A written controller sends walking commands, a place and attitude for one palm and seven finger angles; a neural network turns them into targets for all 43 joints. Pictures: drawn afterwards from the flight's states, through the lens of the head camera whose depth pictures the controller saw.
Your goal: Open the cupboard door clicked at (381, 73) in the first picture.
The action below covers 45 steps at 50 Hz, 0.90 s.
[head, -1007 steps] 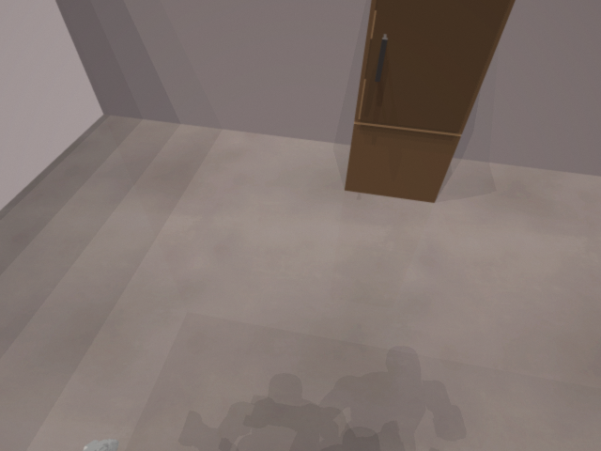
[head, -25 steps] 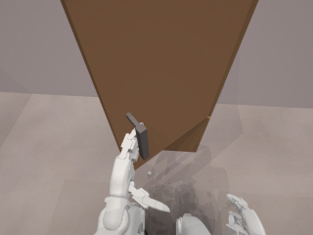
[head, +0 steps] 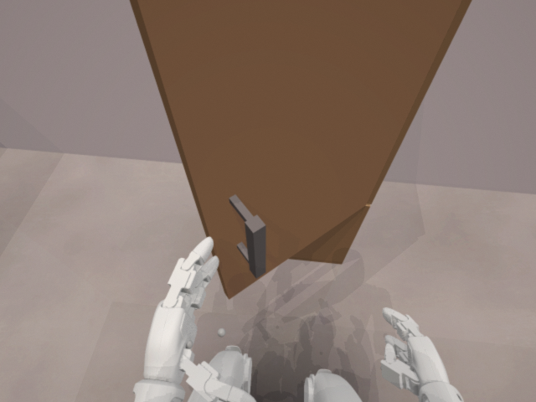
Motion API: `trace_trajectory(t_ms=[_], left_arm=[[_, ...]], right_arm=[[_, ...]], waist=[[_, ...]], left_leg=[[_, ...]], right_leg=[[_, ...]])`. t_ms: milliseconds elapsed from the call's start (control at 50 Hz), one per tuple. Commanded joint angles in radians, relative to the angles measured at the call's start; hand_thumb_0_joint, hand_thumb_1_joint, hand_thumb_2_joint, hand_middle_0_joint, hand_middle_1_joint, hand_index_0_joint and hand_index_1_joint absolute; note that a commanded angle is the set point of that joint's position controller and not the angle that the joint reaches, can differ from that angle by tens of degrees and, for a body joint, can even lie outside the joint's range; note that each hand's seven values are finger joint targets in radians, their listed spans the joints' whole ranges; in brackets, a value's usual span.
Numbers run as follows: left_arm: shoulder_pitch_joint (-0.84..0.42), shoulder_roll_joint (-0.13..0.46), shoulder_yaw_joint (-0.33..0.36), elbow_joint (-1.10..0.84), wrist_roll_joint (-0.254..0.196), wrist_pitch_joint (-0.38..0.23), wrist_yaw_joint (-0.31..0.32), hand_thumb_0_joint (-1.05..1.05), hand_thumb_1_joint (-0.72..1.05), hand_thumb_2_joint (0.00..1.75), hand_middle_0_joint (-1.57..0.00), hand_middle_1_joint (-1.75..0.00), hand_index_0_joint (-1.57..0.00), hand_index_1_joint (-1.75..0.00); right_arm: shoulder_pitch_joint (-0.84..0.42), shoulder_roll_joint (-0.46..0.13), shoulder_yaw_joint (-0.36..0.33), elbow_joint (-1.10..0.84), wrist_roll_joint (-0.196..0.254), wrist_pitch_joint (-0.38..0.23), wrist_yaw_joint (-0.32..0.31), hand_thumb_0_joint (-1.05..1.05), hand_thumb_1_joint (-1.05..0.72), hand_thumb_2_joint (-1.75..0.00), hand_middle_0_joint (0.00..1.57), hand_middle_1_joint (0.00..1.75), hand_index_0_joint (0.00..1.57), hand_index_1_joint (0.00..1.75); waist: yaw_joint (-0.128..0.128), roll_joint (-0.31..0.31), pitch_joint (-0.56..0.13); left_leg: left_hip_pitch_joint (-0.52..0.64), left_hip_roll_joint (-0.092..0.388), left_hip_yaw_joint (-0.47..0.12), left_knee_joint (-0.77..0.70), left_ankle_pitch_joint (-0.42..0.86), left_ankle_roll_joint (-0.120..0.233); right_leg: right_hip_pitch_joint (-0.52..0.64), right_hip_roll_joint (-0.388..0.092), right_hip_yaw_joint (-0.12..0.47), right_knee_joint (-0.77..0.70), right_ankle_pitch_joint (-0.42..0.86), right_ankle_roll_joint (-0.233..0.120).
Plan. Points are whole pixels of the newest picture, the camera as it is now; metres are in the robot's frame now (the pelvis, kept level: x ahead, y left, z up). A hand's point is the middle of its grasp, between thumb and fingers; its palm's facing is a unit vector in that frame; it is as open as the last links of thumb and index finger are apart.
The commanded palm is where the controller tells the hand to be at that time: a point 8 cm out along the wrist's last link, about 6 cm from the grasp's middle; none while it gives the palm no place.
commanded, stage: slide the hand sideways off the handle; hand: left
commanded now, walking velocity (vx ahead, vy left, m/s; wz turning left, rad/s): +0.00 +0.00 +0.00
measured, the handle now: (248, 239) +0.33 +0.06 +0.05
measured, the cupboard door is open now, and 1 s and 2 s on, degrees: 42 42 42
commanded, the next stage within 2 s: draw the hand back to the body in 0.26 s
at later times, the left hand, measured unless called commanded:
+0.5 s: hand (192, 341) +0.20 +0.11 +0.06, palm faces -0.06 -1.00 -0.03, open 16.3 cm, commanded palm +0.17 +0.17 +0.08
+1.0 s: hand (94, 325) +0.19 +0.18 +0.15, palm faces +0.11 -0.96 -0.25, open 15.5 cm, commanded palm +0.16 +0.24 +0.18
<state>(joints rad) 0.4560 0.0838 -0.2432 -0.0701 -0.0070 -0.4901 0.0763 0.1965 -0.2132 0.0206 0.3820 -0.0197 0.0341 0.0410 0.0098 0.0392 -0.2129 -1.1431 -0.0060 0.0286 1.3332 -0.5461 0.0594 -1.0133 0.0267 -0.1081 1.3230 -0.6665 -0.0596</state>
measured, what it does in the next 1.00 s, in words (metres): rises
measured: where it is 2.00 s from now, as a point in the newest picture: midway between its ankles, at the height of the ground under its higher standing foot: outside the picture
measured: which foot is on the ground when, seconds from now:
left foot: down 0.00-1.00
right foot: down 0.00-1.00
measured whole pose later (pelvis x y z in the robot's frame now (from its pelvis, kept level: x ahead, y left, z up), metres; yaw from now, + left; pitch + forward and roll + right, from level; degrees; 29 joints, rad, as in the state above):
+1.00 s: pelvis +0.02 +0.00 +0.08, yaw +0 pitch +9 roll -2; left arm 0.68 0.29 0.04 -0.38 -0.10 -0.12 0.05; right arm 0.29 -0.23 0.02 0.38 0.04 0.03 -0.11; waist 0.02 0.07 -0.18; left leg -0.68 0.00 0.03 0.95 -0.43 0.05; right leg -0.55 0.05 -0.08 0.90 -0.51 -0.05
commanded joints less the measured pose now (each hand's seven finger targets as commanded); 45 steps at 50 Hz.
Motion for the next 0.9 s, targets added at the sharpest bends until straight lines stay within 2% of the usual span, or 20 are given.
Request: trace_trajectory(t_ms=[0, 80, 120, 160, 180, 240, 260, 320, 340, 380, 400, 440, 520, 600, 660, 720, 760, 840, 860, 880], left_arm=[[0.013, 0.021, 0.029, -0.232, -0.033, -0.064, -0.039, 0.00, -0.50, 0.30, -0.15, -0.30, -0.15, -0.30], [0.051, 0.058, 0.083, -0.247, -0.060, -0.066, -0.079, 0.00, -0.50, 0.30, -0.15, -0.30, -0.15, -0.30], [0.073, 0.055, 0.081, -0.265, -0.076, -0.071, -0.100, 0.00, -0.50, 0.30, -0.15, -0.30, -0.15, -0.30], [0.103, 0.079, 0.120, -0.251, -0.092, -0.064, -0.119, 0.00, -0.50, 0.30, -0.15, -0.30, -0.15, -0.30], [0.093, 0.082, 0.124, -0.252, -0.098, -0.067, -0.128, 0.00, -0.50, 0.30, -0.15, -0.30, -0.15, -0.30], [0.085, 0.079, 0.120, -0.271, -0.112, -0.073, -0.146, 0.00, -0.50, 0.30, -0.15, -0.30, -0.15, -0.30], [0.068, 0.066, 0.100, -0.276, -0.112, -0.077, -0.150, 0.00, -0.50, 0.30, -0.15, -0.30, -0.15, -0.30], [0.044, 0.077, 0.107, -0.268, -0.112, -0.081, -0.145, 0.00, -0.50, 0.30, -0.15, -0.30, -0.15, -0.30], [0.047, 0.088, 0.119, -0.270, -0.111, -0.078, -0.140, 0.00, -0.50, 0.30, -0.15, -0.30, -0.15, -0.30], [0.065, 0.146, 0.166, -0.365, -0.111, -0.068, -0.127, 0.00, -0.50, 0.30, -0.15, -0.30, -0.15, -0.30], [0.071, 0.150, 0.170, -0.395, -0.116, -0.053, -0.121, 0.00, -0.50, 0.30, -0.15, -0.30, -0.15, -0.30], [0.111, 0.181, 0.218, -0.419, -0.123, -0.011, -0.112, 0.00, -0.50, 0.30, -0.15, -0.30, -0.15, -0.30], [0.136, 0.151, 0.204, -0.400, -0.151, 0.068, -0.133, 0.00, -0.50, 0.30, -0.15, -0.30, -0.15, -0.30], [0.133, 0.182, 0.245, -0.379, -0.182, 0.093, -0.173, 0.00, -0.50, 0.30, -0.15, -0.30, -0.15, -0.30], [0.141, 0.221, 0.297, -0.404, -0.204, 0.083, -0.197, 0.00, -0.50, 0.30, -0.15, -0.30, -0.15, -0.30], [0.150, 0.225, 0.310, -0.436, -0.230, 0.077, -0.212, 0.00, -0.50, 0.30, -0.15, -0.30, -0.15, -0.30], [0.160, 0.242, 0.337, -0.456, -0.243, 0.078, -0.217, 0.00, -0.47, 0.32, -0.15, -0.30, -0.15, -0.30], [0.172, 0.266, 0.377, -0.462, -0.263, 0.106, -0.237, 0.00, -0.32, 0.37, -0.16, -0.30, -0.16, -0.30], [0.243, 0.384, 0.397, -0.499, -0.130, 0.209, -0.112, 0.00, -0.29, 0.39, -0.16, -0.30, -0.16, -0.30], [0.255, 0.313, 0.352, -0.544, -0.113, 0.264, -0.056, 0.00, -0.26, 0.40, -0.16, -0.30, -0.16, -0.30]], right_arm=[[-0.023, -0.102, -0.053, -0.149, 0.010, -0.052, -0.019, 0.00, -0.90, -0.90, 0.20, 0.30, 0.20, 0.30], [-0.027, -0.102, -0.058, -0.142, 0.013, -0.060, -0.029, 0.00, -0.90, -0.90, 0.20, 0.30, 0.20, 0.30], [-0.033, -0.101, -0.059, -0.143, 0.014, -0.068, -0.031, 0.00, -0.90, -0.90, 0.20, 0.30, 0.20, 0.30], [-0.037, -0.099, -0.063, -0.137, 0.015, -0.069, -0.036, 0.00, -0.90, -0.90, 0.20, 0.30, 0.20, 0.30], [-0.036, -0.101, -0.063, -0.134, 0.017, -0.071, -0.039, 0.00, -0.90, -0.90, 0.20, 0.30, 0.20, 0.30], [-0.041, -0.101, -0.065, -0.132, 0.017, -0.083, -0.042, 0.00, -0.90, -0.90, 0.20, 0.30, 0.20, 0.30], [-0.042, -0.103, -0.063, -0.133, 0.017, -0.089, -0.043, 0.00, -0.90, -0.90, 0.20, 0.30, 0.20, 0.30], [-0.034, -0.107, -0.062, -0.130, 0.016, -0.099, -0.047, 0.00, -0.90, -0.90, 0.20, 0.30, 0.20, 0.30], [-0.038, -0.107, -0.063, -0.130, 0.015, -0.101, -0.048, 0.00, -0.90, -0.90, 0.20, 0.30, 0.20, 0.30], [-0.030, -0.107, -0.065, -0.149, 0.020, -0.094, -0.050, 0.00, -0.90, -0.90, 0.20, 0.30, 0.20, 0.30], [-0.024, -0.104, -0.063, -0.157, 0.024, -0.090, -0.051, 0.00, -0.90, -0.90, 0.20, 0.30, 0.20, 0.30], [-0.016, -0.100, -0.066, -0.161, 0.032, -0.076, -0.059, 0.00, -0.90, -0.90, 0.20, 0.30, 0.20, 0.30], [-0.006, -0.100, -0.056, -0.166, 0.047, -0.061, -0.074, 0.00, -0.90, -0.90, 0.20, 0.30, 0.20, 0.30], [-0.004, -0.107, -0.048, -0.162, 0.050, -0.067, -0.093, 0.00, -0.90, -0.90, 0.20, 0.30, 0.20, 0.30], [-0.006, -0.113, -0.046, -0.163, 0.051, -0.078, -0.099, 0.00, -0.90, -0.90, 0.20, 0.30, 0.20, 0.30], [0.000, -0.113, -0.044, -0.169, 0.056, -0.091, -0.098, 0.00, -0.90, -0.90, 0.20, 0.30, 0.20, 0.30], [0.000, -0.114, -0.046, -0.168, 0.059, -0.098, -0.100, 0.00, -0.90, -0.90, 0.20, 0.30, 0.20, 0.30], [-0.003, -0.118, -0.046, -0.162, 0.069, -0.107, -0.103, 0.00, -0.90, -0.90, 0.20, 0.30, 0.20, 0.30], [-0.002, -0.113, -0.049, -0.186, 0.066, -0.076, -0.140, 0.00, -0.90, -0.90, 0.20, 0.30, 0.20, 0.30], [0.007, -0.098, -0.037, -0.198, 0.065, -0.066, -0.152, 0.00, -0.90, -0.90, 0.20, 0.30, 0.20, 0.30]], waist=[[-0.033, -0.062, -0.213], [-0.021, -0.037, -0.226], [-0.021, -0.026, -0.228], [-0.016, -0.036, -0.220], [-0.024, -0.046, -0.204], [-0.025, -0.028, -0.204], [-0.038, -0.030, -0.199], [-0.040, -0.041, -0.184], [-0.030, -0.029, -0.191], [0.001, 0.016, -0.253], [-0.003, 0.007, -0.259], [0.012, 0.012, -0.280], [-0.024, -0.048, -0.168], [-0.039, -0.077, -0.091], [-0.022, -0.024, -0.083], [-0.021, 0.013, -0.066], [-0.017, 0.008, -0.079], [-0.015, 0.015, -0.047], [0.054, 0.041, -0.084], [0.021, 0.065, -0.057]], left_leg=[[0.287, 0.000, -0.102, -0.164, 0.224, -0.031], [0.276, 0.001, -0.098, -0.154, 0.233, -0.031], [0.273, 0.000, -0.096, -0.151, 0.234, -0.031], [0.256, 0.000, -0.093, -0.145, 0.234, -0.030], [0.246, 0.002, -0.094, -0.141, 0.227, -0.030], [0.229, 0.003, -0.095, -0.130, 0.212, -0.027], [0.228, 0.003, -0.094, -0.123, 0.201, -0.026], [0.205, 0.005, -0.098, -0.119, 0.152, -0.026], [0.200, 0.005, -0.101, -0.120, 0.154, -0.026], [0.265, 0.005, -0.094, -0.153, 0.183, -0.027], [0.293, 0.004, -0.094, -0.173, 0.195, -0.025], [0.334, 0.003, -0.093, -0.208, 0.226, -0.024], [0.351, 0.002, -0.085, -0.265, 0.189, -0.021], [0.354, 0.003, -0.082, -0.295, 0.161, -0.022], [0.398, 0.002, -0.081, -0.329, 0.183, -0.023], [0.459, 0.003, -0.087, -0.371, 0.194, -0.023], [0.489, 0.004, -0.085, -0.388, 0.220, -0.021], [0.533, 0.006, -0.088, -0.430, 0.241, -0.021], [0.584, 0.025, -0.069, -0.496, 0.260, -0.026], [0.621, 0.025, -0.065, -0.514, 0.272, -0.025]], right_leg=[[0.068, 0.008, 0.089, -0.213, 0.338, 0.020], [0.079, 0.011, 0.093, -0.207, 0.349, 0.018], [0.084, 0.009, 0.097, -0.208, 0.355, 0.021], [0.096, 0.009, 0.101, -0.212, 0.362, 0.022], [0.090, 0.009, 0.105, -0.215, 0.360, 0.025], [0.082, 0.010, 0.108, -0.211, 0.331, 0.023], [0.062, 0.007, 0.111, -0.213, 0.323, 0.028], [0.036, 0.008, 0.117, -0.221, 0.242, 0.025], [0.040, 0.010, 0.116, -0.217, 0.232, 0.021], [0.084, 0.010, 0.118, -0.227, 0.253, 0.018], [0.108, 0.011, 0.116, -0.245, 0.275, 0.022], [0.164, 0.018, 0.105, -0.267, 0.311, 0.023], [0.215, 0.014, 0.109, -0.363, 0.304, 0.044], [0.251, 0.001, 0.129, -0.432, 0.277, 0.057], [0.278, 0.004, 0.118, -0.447, 0.279, 0.047], [0.286, 0.012, 0.097, -0.468, 0.288, 0.044], [0.315, 0.014, 0.092, -0.478, 0.318, 0.044], [0.351, 0.017, 0.086, -0.514, 0.343, 0.046], [0.400, -0.024, 0.157, -0.587, 0.370, 0.030], [0.406, -0.029, 0.142, -0.604, 0.380, 0.032]])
